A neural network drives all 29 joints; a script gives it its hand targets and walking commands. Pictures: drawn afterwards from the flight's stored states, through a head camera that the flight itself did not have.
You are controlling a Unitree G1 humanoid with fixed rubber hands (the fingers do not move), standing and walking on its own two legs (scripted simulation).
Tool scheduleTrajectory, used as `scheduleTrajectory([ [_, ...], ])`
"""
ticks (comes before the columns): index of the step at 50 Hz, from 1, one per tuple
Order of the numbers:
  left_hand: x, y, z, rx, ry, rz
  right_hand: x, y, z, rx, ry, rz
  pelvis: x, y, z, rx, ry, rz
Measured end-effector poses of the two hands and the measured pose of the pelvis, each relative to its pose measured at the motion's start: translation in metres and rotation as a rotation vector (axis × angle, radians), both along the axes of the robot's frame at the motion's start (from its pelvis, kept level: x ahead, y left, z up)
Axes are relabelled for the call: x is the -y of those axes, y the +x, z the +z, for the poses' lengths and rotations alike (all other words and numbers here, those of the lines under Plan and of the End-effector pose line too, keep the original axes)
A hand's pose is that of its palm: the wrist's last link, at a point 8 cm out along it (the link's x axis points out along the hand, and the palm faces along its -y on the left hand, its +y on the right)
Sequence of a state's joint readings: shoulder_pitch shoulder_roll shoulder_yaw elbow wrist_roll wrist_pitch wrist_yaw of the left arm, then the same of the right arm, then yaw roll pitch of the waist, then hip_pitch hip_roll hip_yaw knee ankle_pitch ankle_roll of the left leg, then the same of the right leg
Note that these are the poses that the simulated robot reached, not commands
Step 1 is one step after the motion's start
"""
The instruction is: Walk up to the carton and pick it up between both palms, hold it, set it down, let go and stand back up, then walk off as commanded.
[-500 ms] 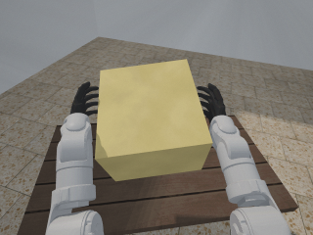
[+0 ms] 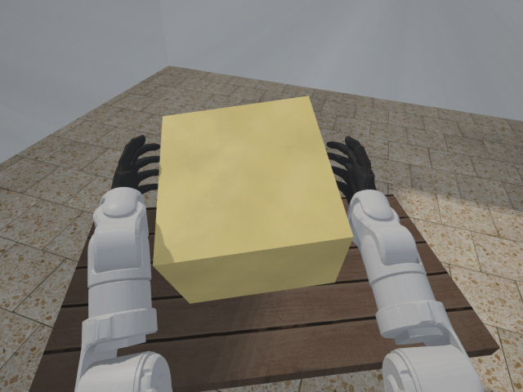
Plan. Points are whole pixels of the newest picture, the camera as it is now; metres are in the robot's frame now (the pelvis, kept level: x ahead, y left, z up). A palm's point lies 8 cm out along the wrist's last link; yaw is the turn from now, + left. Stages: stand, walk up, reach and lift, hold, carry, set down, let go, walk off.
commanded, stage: hold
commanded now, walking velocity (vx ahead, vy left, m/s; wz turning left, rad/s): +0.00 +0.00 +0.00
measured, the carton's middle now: (249, 199) +0.39 +0.00 +0.14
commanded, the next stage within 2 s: none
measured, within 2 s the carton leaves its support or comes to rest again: neither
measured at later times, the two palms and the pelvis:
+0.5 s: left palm (126, 190) +0.35 +0.18 +0.19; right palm (359, 185) +0.35 -0.16 +0.19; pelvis +0.01 +0.00 +0.00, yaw +0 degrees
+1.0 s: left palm (125, 188) +0.36 +0.18 +0.19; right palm (356, 180) +0.36 -0.16 +0.20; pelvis +0.00 +0.00 +0.00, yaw +0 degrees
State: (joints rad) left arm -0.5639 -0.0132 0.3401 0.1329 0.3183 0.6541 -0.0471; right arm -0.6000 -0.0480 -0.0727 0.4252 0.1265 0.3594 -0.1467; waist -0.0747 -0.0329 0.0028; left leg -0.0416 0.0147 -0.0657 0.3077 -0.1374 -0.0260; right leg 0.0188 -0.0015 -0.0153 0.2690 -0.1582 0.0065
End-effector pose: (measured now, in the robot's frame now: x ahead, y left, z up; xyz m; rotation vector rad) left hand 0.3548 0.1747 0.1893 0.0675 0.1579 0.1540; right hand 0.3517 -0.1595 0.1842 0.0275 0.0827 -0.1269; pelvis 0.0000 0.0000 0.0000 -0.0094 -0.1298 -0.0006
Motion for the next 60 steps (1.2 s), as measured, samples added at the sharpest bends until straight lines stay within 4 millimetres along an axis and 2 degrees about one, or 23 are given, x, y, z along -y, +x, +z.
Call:
scheduleTrajectory([
  [14,-0.005,0.005,-0.001,-0.004,-0.003,0.009,-0.005,0.008,0.005,0.004,-0.011,0.008,-0.002,0.003,0.0,-0.006,-0.001,-0.002],
  [23,-0.003,-0.002,0.002,0.008,0.006,0.003,-0.002,0.002,0.008,0.018,-0.003,0.008,-0.003,0.007,0.0,0.015,-0.003,0.001],
  [39,-0.002,0.002,0.001,-0.019,0.002,0.006,-0.001,0.006,0.007,-0.005,-0.011,0.01,0.001,-0.001,0.0,0.002,0.002,-0.007],
  [60,0.0,0.002,0.003,-0.007,0.006,-0.002,0.0,0.004,0.01,0.016,-0.004,0.002,-0.001,0.004,0.0,0.014,-0.001,-0.003],
])
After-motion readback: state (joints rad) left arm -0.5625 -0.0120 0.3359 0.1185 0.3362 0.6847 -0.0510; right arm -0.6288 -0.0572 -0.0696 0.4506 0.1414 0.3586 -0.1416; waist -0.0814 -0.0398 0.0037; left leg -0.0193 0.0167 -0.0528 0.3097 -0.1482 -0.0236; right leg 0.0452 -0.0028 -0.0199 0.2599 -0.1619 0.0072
